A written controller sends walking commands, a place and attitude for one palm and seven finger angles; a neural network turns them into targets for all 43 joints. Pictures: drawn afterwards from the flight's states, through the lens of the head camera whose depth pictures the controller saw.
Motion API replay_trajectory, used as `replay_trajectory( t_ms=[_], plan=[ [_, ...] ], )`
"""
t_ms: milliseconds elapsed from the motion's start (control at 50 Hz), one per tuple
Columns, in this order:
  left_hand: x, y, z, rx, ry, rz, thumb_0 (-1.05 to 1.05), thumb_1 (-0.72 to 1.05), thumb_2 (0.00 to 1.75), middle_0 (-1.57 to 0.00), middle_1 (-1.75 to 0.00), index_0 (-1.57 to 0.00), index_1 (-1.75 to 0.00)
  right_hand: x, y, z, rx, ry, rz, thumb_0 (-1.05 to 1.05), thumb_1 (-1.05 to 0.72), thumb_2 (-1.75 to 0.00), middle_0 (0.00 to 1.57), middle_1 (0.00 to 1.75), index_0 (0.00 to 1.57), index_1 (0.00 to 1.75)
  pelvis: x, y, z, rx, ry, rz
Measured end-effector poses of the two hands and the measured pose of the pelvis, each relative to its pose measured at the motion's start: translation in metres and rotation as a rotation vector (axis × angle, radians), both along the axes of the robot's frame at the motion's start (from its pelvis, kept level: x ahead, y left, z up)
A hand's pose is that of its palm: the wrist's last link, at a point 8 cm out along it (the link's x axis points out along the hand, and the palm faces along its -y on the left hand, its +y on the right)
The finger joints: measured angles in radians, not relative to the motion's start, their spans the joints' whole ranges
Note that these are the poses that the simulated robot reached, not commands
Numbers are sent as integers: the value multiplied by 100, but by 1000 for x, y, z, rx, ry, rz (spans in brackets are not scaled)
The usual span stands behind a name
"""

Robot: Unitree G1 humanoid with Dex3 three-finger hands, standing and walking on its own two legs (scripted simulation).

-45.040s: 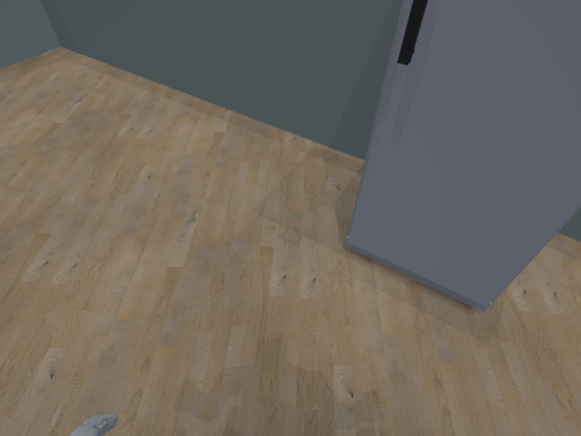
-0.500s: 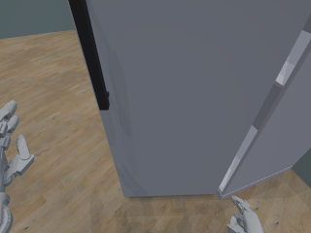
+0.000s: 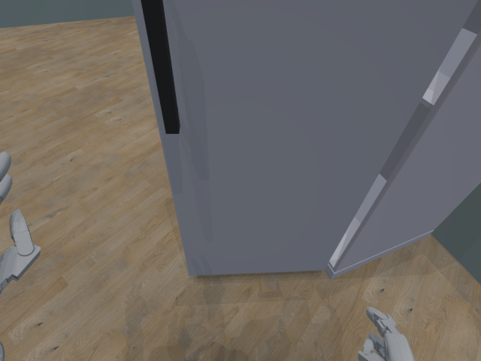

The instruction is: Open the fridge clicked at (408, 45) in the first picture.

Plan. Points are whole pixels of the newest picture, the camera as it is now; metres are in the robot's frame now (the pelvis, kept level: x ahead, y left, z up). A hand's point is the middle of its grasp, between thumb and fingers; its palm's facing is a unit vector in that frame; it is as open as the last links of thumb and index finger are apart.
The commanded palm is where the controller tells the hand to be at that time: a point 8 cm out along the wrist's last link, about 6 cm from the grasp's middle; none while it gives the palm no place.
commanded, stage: step back with the hand held close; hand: left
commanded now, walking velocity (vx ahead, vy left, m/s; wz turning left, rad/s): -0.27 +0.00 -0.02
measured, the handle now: (163, 50) +0.52 +0.18 +0.26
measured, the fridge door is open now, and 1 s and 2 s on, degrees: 70 70 70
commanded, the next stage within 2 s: stop stepping back and stand still in 0.52 s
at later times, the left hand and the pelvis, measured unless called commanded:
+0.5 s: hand out of the picture +0.12 +0.29 +0.17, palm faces +0.47 -0.79 -0.39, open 7.4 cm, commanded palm +0.05 +0.32 +0.18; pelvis -0.08 +0.02 +0.00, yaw +2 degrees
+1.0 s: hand out of the picture +0.04 +0.30 +0.18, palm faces +0.26 -0.90 -0.35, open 7.4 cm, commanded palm -0.01 +0.35 +0.18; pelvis -0.17 +0.06 +0.03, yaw -4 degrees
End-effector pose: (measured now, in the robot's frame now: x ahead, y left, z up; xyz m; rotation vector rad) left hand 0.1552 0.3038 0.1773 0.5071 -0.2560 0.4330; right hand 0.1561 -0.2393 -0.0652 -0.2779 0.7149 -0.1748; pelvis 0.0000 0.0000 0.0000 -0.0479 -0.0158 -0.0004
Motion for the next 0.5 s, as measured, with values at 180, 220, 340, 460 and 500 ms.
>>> replay_trajectory(
  t_ms=[180, 220, 340, 460, 500],
  plan=[
    [-28, 13, 16, 98, -63, -1, 2, 89, 90, -21, -30, -21, -30, -26, 16, 2, -4, 7, 35, 1, -91, -90, 20, 30, 21, 30, -21, 2, 0, -19, 23, 75],
    [-41, 14, 20, 131, -67, 18, 2, 89, 90, -21, -30, -21, -30, -25, 18, 0, 5, 2, 62, 1, -91, -90, 20, 30, 21, 30, -26, -1, -3, 1, 55, 75],
    [-66, 10, 12, 78, -24, 2, 2, 89, 90, -21, -30, -21, -30, -24, 23, -9, 11, 15, 87, 1, -91, -90, 20, 30, 21, 30, -49, 6, -5, -24, 29, 42],
    [-78, 20, 5, 23, -76, -35, 2, 89, 90, -21, -30, -21, -30, -35, 33, 9, -8, -69, 60, 2, -91, -90, 20, 30, 21, 30, -68, 16, -6, -31, -11, 34],
    [-82, 26, 5, 23, -85, -34, 2, 89, 90, -21, -30, -21, -30, -42, 35, 16, -14, -91, 56, 1, -91, -90, 20, 30, 21, 30, -77, 19, -5, -34, -9, 36]
  ],
)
